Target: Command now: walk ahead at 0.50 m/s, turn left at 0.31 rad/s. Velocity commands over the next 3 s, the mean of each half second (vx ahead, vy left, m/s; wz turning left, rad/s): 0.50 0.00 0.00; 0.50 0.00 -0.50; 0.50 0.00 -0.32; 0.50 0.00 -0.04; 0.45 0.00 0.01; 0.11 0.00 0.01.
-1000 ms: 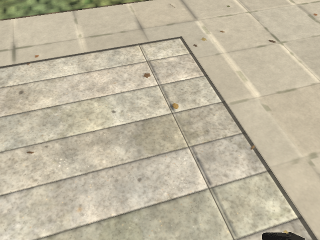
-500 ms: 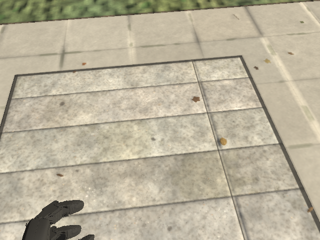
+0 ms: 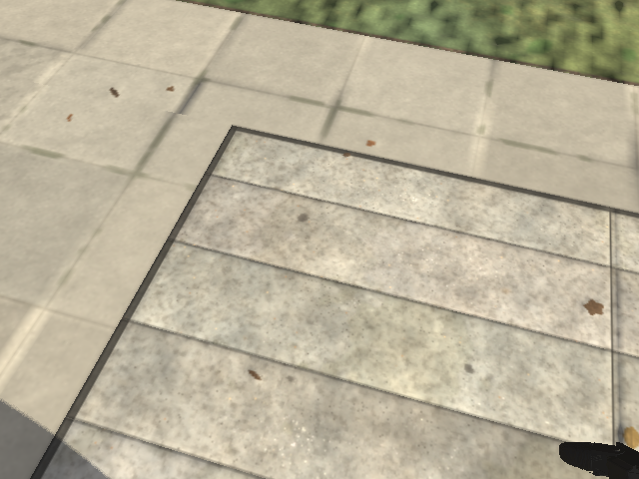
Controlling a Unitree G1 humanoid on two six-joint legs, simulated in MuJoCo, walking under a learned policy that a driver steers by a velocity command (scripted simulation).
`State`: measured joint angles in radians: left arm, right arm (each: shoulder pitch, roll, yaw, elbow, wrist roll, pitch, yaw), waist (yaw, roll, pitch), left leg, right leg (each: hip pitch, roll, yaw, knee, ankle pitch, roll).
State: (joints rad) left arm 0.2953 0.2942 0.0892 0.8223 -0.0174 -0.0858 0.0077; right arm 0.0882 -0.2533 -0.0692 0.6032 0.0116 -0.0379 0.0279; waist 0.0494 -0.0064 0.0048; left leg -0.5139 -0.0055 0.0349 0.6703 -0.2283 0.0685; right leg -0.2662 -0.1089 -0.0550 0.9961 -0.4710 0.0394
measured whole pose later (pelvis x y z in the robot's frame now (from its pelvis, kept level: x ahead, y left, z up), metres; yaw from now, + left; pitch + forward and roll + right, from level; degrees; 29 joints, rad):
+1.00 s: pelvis +0.57 -0.03 +0.00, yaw -21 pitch +4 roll +1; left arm 0.36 0.29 0.08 0.73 -0.03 -0.03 0.01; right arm 0.04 -0.24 -0.05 0.63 -0.01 -0.13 0.01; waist 0.07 -0.03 -0.01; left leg -0.48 -0.04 -0.03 0.54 -0.10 0.01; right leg -0.23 0.11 0.22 0.80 -0.49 -0.05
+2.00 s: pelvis +1.04 -0.27 +0.00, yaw -30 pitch +3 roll -1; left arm 0.37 0.29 0.07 0.83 -0.01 -0.05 0.01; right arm 0.05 -0.26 -0.04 0.72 0.00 -0.09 0.04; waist 0.05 0.00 0.01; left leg -0.51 0.01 0.04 0.59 -0.13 0.05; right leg -0.13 -0.01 0.03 0.78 -0.47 0.00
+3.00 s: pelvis +1.33 -0.46 +0.02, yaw -28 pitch -1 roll -1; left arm 0.16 0.22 0.03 0.92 0.02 0.00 0.02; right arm 0.21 -0.23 -0.04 0.91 -0.01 0.00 -0.03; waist 0.01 -0.01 0.01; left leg -0.26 0.04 -0.02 0.53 -0.27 -0.03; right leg -0.27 0.01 -0.04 0.49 -0.21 -0.01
